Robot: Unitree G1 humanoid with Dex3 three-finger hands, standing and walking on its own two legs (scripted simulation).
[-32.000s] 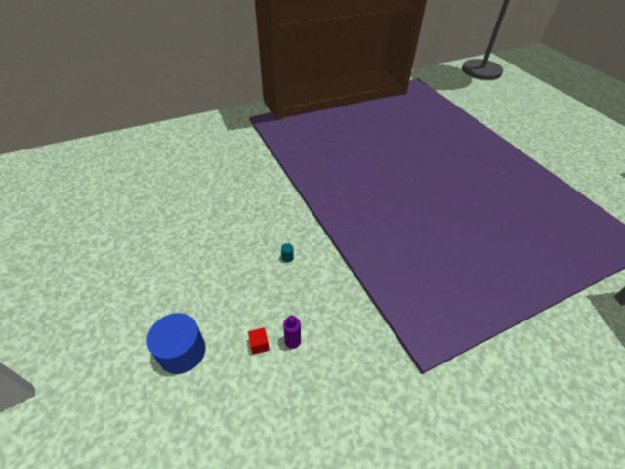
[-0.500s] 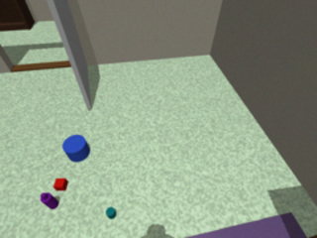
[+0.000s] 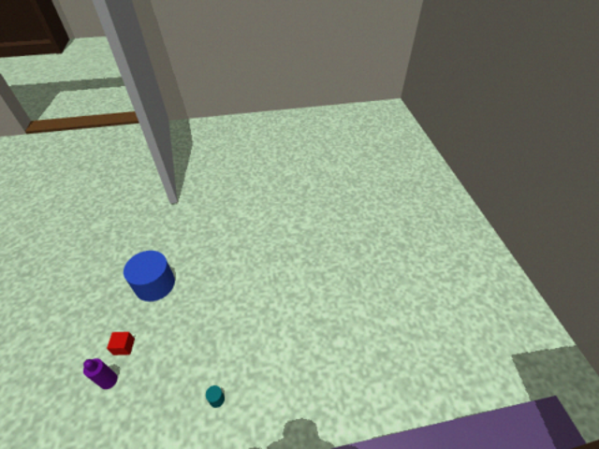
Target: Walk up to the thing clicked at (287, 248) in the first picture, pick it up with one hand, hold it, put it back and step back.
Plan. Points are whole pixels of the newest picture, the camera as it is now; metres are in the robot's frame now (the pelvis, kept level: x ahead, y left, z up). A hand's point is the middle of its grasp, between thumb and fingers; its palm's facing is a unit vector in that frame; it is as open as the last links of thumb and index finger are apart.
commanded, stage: walk up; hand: left
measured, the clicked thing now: (215, 396) +0.42 +0.27 -0.77
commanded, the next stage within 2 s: stand in 1.80 s
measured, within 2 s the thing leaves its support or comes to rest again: neither
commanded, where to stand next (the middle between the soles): +0.03 +0.04 m, yaw -1 degrees
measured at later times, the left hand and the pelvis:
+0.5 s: hand out of the picture +0.07 +0.34 -0.17, palm faces -0.02 -0.93 -0.36, open 7.4 cm; pelvis +0.00 +0.07 -0.01, yaw +0 degrees
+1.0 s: hand out of the picture +0.10 +0.30 -0.15, palm faces -0.03 -0.95 -0.32, open 7.4 cm; pelvis +0.01 +0.05 +0.00, yaw -1 degrees
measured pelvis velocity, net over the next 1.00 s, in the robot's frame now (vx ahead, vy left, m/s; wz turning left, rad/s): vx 0.01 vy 0.05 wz -0.02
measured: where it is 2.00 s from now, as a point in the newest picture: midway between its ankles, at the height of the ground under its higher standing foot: outside the picture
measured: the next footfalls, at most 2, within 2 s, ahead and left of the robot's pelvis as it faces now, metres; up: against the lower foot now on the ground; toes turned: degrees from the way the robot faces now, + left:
right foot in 0.50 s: +0.04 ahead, -0.04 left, +0.00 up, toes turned +2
